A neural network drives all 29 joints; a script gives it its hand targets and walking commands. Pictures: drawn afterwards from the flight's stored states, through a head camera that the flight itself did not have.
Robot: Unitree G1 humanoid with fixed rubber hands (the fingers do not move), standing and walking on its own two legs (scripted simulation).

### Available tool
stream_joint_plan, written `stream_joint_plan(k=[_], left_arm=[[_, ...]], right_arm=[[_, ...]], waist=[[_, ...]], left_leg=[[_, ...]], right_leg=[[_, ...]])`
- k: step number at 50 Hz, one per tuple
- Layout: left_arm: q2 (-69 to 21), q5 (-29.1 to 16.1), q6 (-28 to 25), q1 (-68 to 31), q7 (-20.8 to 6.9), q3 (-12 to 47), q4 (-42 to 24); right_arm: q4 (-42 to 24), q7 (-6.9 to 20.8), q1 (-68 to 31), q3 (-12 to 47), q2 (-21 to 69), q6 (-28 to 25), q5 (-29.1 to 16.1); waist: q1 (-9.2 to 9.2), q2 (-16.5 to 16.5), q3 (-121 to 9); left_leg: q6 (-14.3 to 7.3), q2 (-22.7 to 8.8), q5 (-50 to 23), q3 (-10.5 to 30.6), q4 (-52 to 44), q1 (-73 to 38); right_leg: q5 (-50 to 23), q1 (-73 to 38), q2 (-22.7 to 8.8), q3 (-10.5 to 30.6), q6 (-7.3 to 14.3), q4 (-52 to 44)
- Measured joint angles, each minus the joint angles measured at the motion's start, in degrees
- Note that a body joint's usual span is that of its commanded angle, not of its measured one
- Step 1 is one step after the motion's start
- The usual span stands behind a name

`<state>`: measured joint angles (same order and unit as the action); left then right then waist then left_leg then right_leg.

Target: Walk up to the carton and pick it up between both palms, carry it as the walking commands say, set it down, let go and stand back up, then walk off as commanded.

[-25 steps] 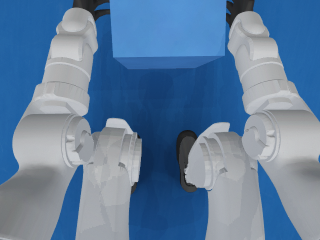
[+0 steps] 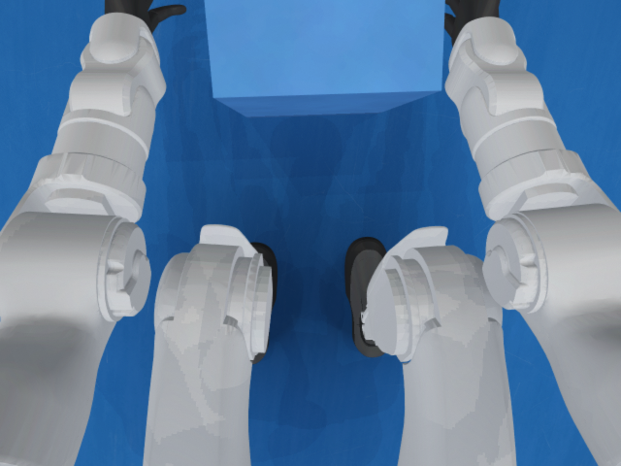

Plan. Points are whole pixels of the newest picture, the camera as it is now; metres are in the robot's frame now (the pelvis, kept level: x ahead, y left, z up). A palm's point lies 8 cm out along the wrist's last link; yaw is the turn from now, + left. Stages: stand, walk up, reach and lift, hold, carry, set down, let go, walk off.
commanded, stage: set down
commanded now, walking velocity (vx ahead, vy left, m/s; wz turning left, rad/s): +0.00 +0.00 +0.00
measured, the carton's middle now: (316, 11) +0.56 +0.01 -0.24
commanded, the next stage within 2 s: let go in 1.62 s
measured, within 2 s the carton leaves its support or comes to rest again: neither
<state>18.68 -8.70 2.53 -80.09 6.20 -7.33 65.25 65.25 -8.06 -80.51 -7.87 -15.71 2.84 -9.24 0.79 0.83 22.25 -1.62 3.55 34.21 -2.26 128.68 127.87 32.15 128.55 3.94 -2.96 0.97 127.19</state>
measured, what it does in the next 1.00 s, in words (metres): rises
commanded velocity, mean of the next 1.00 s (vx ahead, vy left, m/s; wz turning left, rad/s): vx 0.00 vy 0.00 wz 0.00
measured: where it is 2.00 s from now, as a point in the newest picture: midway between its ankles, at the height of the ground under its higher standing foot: (310, 319)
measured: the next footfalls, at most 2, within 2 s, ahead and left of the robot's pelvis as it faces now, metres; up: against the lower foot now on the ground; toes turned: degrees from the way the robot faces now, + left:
none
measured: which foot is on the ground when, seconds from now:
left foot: down 0.00-1.00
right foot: down 0.00-1.00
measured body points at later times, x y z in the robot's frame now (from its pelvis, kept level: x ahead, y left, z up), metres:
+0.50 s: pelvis +0.01 +0.00 +0.01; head +0.35 +0.01 +0.29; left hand +0.55 +0.21 -0.13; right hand +0.55 -0.17 -0.13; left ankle +0.11 +0.10 -0.33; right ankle +0.12 -0.10 -0.33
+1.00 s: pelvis +0.02 +0.00 +0.14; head +0.34 +0.01 +0.46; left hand +0.55 +0.22 +0.03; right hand +0.55 -0.18 +0.03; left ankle +0.11 +0.10 -0.33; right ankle +0.12 -0.10 -0.33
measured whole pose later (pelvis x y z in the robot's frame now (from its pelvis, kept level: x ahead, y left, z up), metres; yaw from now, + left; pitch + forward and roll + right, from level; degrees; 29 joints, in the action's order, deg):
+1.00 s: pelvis +0.02 +0.00 +0.14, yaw +1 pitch +45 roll +0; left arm 19.3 -5.5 8.9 -66.6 1.4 -13.0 51.2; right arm 49.1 -4.8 -65.7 -13.8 -15.6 9.3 -4.7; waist 0.3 0.1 -1.0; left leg -1.4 4.6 30.0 -0.5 100.1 115.4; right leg 28.8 115.8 4.1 -0.3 0.5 99.2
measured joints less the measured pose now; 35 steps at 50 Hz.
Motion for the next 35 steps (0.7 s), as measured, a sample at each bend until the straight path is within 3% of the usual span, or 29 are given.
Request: stream_joint_plan(k=[8, 15, 22, 27, 35], left_arm=[[2.3, -4.0, -0.7, 1.1, -0.6, 2.6, 1.1], [2.8, -3.4, -0.6, 1.7, -1.1, 2.1, 0.6], [2.9, -3.4, 1.3, 4.6, -0.8, 1.3, -6.9], [2.7, -2.7, 3.6, 6.9, -1.0, 0.0, -10.1], [1.7, 0.4, 4.9, 9.4, -2.6, -3.0, -10.0]], right_arm=[[-0.4, 0.6, 2.5, 1.3, -1.4, -0.9, -1.3], [-0.5, 1.5, 3.0, 1.0, -3.2, -0.8, -2.0], [-7.3, 0.8, 5.4, 1.0, -3.3, 1.0, -2.5], [-10.8, 0.5, 7.8, -0.3, -2.3, 3.1, -1.0], [-11.6, 1.6, 10.8, -3.5, -1.0, 4.5, 2.2]], waist=[[-0.31, -0.7, -3.0], [-0.49, -0.5, -3.6], [-0.31, -0.6, -5.0], [-0.37, -0.8, -8.9], [-0.58, -0.7, -16.6]], left_leg=[[-0.4, 0.3, 0.1, -0.5, -0.2, 1.4], [-0.6, 0.2, 0.2, -0.4, -0.1, 1.7], [-0.4, 0.4, 0.0, -0.2, -1.3, 1.2], [-0.2, 0.7, 0.0, 0.1, -4.6, -0.3], [-0.1, 0.8, -1.1, 0.6, -12.6, -3.4]], right_leg=[[0.6, 1.2, -0.3, 0.5, -0.3, 0.0], [0.6, 1.4, -0.2, 0.4, -0.4, 0.0], [0.5, 1.0, -0.3, 0.3, -0.2, -1.2], [0.6, -0.7, -0.4, 0.6, -0.2, -4.3], [-0.4, -3.7, 0.0, 1.5, -0.4, -12.2]])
